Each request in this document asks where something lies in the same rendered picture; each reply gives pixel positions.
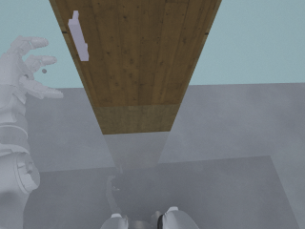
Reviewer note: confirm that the left robot upper arm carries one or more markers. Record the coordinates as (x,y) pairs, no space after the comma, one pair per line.
(18,177)

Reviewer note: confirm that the handle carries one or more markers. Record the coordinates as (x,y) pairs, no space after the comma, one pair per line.
(77,36)

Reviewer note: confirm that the left robot forearm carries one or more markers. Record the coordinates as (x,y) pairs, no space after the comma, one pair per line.
(13,124)

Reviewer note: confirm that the cupboard door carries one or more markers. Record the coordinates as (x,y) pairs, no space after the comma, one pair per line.
(141,52)

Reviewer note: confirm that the robot right shin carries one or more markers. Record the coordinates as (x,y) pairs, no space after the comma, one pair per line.
(173,208)

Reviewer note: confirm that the left robot hand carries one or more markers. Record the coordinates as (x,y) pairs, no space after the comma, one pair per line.
(13,68)

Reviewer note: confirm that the robot left thigh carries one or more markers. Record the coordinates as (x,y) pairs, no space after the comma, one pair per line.
(115,223)

